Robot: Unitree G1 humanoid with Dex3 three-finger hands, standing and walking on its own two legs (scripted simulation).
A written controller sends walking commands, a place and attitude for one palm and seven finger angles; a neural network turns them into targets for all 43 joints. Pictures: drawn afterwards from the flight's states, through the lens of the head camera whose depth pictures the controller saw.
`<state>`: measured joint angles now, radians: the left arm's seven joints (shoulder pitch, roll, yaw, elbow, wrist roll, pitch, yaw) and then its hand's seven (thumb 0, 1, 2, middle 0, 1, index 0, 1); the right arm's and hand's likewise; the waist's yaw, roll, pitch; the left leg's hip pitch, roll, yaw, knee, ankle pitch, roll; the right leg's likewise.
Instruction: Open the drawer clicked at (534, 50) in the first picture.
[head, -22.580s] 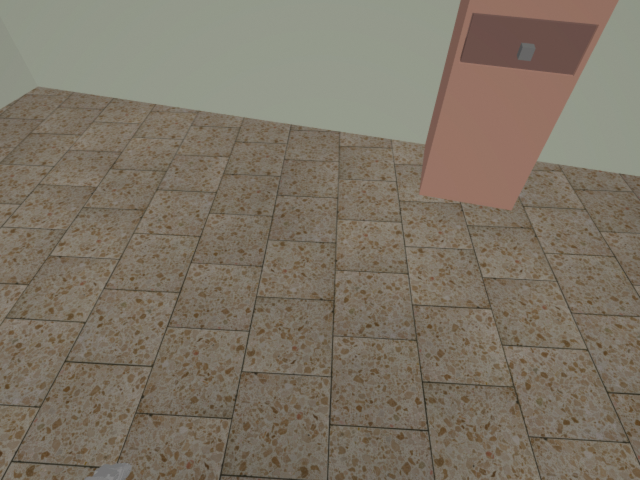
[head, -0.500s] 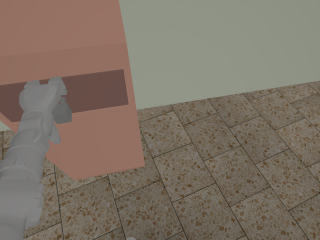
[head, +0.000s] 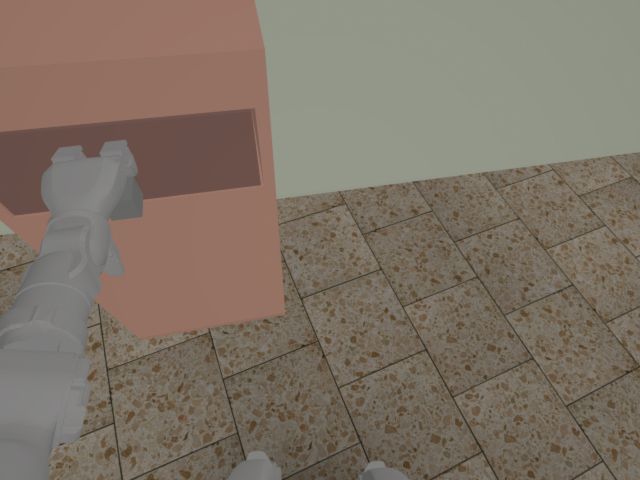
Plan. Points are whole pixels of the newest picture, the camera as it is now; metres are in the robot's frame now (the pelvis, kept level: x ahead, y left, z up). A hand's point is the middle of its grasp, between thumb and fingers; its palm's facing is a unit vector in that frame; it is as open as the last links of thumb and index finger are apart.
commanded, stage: lower the fingers behind the handle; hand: left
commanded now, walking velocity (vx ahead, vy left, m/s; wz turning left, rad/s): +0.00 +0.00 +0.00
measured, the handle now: (123, 187) +0.51 +0.27 +0.01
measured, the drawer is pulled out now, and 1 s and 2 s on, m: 0.00 0.00 0.02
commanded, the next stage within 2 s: close the thumb around the handle in 0.68 s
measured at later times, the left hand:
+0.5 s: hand (118, 216) +0.47 +0.28 -0.01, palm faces -0.04 -0.02 -1.00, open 13.9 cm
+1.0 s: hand (116, 219) +0.46 +0.28 +0.00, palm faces -0.05 -0.02 -1.00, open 12.5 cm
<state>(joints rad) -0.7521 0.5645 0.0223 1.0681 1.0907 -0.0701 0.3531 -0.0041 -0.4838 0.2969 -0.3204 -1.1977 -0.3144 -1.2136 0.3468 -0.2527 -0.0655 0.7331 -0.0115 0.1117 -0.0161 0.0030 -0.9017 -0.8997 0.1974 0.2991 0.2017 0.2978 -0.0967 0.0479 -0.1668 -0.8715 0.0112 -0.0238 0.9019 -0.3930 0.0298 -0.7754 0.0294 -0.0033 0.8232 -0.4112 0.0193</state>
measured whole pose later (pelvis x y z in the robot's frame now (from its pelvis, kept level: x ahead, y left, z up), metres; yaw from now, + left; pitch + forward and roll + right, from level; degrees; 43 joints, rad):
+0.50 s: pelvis +0.00 +0.00 -0.01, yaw -1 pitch +23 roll -3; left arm -0.74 0.57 0.07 1.07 1.10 -0.06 0.38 0.00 -0.48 0.30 -0.32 -1.20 -0.31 -1.20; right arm 0.35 -0.25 -0.05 0.75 -0.02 0.11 -0.01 0.00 -0.90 -0.90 0.20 0.30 0.20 0.30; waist -0.11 0.06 -0.18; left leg -0.95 0.03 -0.01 0.97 -0.42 0.03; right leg -0.86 0.04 0.01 0.89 -0.44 0.02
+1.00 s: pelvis +0.00 -0.01 -0.01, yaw -1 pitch +23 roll -3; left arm -0.72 0.57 0.06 1.06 1.09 -0.08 0.37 0.00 -0.27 0.39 -0.33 -1.22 -0.33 -1.22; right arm 0.34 -0.25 -0.06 0.73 -0.02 0.10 -0.02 0.00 -0.90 -0.90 0.20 0.30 0.20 0.30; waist -0.10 0.05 -0.18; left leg -0.93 0.02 -0.02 0.95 -0.42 0.02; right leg -0.84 0.04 0.00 0.88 -0.44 0.01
